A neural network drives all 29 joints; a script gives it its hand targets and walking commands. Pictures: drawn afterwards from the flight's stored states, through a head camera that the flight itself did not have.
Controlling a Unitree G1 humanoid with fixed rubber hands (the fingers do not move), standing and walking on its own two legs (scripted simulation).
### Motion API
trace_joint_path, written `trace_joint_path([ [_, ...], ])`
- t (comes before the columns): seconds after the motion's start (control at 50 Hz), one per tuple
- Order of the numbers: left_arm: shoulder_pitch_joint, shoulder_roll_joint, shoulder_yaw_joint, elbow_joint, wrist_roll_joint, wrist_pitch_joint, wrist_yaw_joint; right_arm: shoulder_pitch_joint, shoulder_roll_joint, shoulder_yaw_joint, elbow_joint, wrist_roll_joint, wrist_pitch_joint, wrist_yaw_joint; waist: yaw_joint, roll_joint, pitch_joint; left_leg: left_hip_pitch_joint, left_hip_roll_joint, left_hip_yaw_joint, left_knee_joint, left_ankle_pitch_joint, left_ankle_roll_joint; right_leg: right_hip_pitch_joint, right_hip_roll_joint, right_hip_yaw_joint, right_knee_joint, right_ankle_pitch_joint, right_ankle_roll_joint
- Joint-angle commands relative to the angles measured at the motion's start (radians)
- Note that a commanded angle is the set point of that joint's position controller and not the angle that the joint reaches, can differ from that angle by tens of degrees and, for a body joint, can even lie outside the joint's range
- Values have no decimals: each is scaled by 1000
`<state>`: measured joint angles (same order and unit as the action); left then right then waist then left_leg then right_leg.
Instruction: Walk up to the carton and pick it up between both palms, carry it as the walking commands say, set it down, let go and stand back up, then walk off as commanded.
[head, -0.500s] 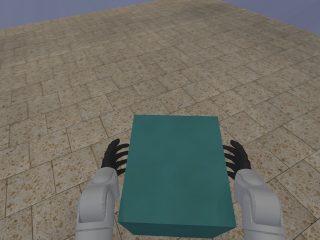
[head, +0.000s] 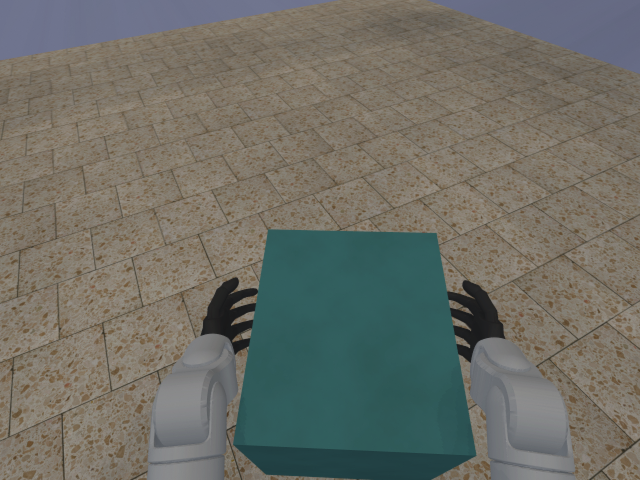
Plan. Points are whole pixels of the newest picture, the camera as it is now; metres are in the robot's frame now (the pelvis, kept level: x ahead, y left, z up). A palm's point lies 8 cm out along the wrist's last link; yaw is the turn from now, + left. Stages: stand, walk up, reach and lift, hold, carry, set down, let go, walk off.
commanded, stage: carry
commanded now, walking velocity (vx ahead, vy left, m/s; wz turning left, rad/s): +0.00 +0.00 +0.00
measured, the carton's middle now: (348, 357) +0.28 +0.00 +0.00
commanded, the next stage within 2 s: none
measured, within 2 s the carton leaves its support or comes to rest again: neither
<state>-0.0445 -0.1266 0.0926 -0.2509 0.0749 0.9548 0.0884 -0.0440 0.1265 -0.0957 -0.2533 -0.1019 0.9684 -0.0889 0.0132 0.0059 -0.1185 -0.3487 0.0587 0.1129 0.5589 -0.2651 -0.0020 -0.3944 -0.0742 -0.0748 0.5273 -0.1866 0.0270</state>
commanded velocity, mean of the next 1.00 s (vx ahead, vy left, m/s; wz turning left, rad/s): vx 0.00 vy -0.05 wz -0.14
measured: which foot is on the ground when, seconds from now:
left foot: down 0.00-1.00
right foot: down 0.00-1.00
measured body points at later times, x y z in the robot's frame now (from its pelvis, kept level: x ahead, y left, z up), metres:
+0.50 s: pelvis +0.00 +0.00 +0.00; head -0.02 +0.00 +0.45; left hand +0.27 +0.16 +0.07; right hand +0.27 -0.15 +0.07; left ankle +0.01 +0.12 -0.73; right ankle +0.05 -0.14 -0.73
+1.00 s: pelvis +0.00 -0.02 -0.01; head -0.01 -0.02 +0.44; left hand +0.26 +0.12 +0.08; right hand +0.23 -0.19 +0.07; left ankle +0.01 +0.12 -0.73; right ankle +0.03 -0.13 -0.72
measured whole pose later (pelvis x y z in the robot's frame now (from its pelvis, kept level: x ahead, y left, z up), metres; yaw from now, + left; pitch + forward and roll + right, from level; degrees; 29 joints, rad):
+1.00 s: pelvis +0.00 -0.02 -0.01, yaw -6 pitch +4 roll +0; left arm 0.06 -0.13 0.08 -0.54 0.01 1.13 0.11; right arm 0.06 0.13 -0.04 -0.52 -0.06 1.13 -0.11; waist 0.03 0.02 -0.13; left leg -0.40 0.16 0.18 0.71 -0.36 -0.04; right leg -0.49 -0.03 -0.10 0.74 -0.35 0.01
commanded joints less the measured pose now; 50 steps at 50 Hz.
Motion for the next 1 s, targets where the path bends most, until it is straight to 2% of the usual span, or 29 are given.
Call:
trace_joint_path([
  [0.0,-357,-693,-554,-88,-216,-6,-102,-368,683,549,-90,212,-15,93,0,-6,-164,43,80,-83,-112,42,7,93,-65,60,-73,69,-30],
  [0.76,-352,-695,-568,-106,-221,12,-102,-362,683,561,-108,219,2,92,1,-5,-157,44,81,-79,-114,38,10,91,-64,55,-70,68,-29],
  [0.78,-363,-781,-663,-279,-297,29,-93,-376,769,655,-279,291,19,86,1,-9,-154,50,97,-78,-113,40,4,75,-59,52,-58,79,-25],
  [0.8,-334,-798,-698,-346,-328,63,-81,-340,785,684,-341,312,52,74,0,2,-159,61,126,-85,-99,66,1,52,-45,40,-14,100,-19],
  [0.84,-255,-706,-669,-300,-308,125,-64,-223,693,638,-286,272,108,49,-8,64,-173,96,209,-112,-87,117,8,-11,-18,13,84,120,-5],
  [0.86,-253,-685,-668,-297,-308,146,-62,-198,669,626,-279,261,124,43,-13,98,-165,100,252,-131,-91,120,19,-58,-2,-1,132,91,-3],
  [0.88,-257,-683,-673,-307,-312,162,-63,-192,665,627,-289,259,138,40,-15,142,-146,92,299,-162,-104,124,39,-103,15,-10,188,1,-4],
  [0.9,-273,-692,-684,-327,-319,177,-68,-199,672,635,-304,260,148,40,-17,198,-124,53,357,-198,-127,126,70,-132,25,-11,261,-151,-8],
  [0.92,-287,-709,-693,-349,-323,190,-73,-215,683,649,-334,267,156,41,-19,225,-95,24,403,-212,-150,129,95,-165,23,-2,303,-232,-15],
  [0.94,-300,-719,-697,-365,-330,197,-76,-230,690,658,-358,273,160,41,-19,218,-76,12,420,-200,-145,163,100,-178,12,13,307,-247,-21],
  [0.96,-302,-727,-697,-370,-335,203,-78,-242,693,665,-374,276,164,41,-13,200,-74,-2,408,-157,-109,202,82,-147,7,13,260,-221,-26],
  [0.98,-291,-734,-696,-368,-337,207,-78,-250,694,671,-386,279,168,39,-2,185,-93,-22,380,-96,-51,235,44,-71,21,-2,171,-154,-30],
])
